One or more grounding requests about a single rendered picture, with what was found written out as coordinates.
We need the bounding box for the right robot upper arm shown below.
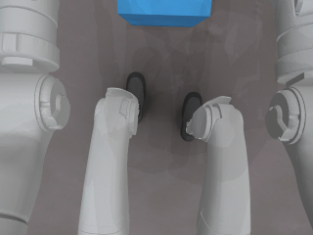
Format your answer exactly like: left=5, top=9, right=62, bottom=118
left=265, top=86, right=313, bottom=230

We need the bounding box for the robot left forearm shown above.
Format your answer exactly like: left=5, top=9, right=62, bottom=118
left=0, top=0, right=60, bottom=74

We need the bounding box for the carton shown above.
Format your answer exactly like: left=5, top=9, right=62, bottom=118
left=116, top=0, right=212, bottom=27

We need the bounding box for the robot right forearm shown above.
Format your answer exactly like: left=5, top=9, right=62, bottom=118
left=268, top=0, right=313, bottom=87

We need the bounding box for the left robot upper arm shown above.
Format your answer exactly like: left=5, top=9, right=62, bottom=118
left=0, top=72, right=70, bottom=235

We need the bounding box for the left robot foot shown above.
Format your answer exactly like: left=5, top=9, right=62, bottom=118
left=126, top=71, right=146, bottom=123

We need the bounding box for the robot left shin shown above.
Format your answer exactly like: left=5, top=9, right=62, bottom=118
left=94, top=87, right=140, bottom=121

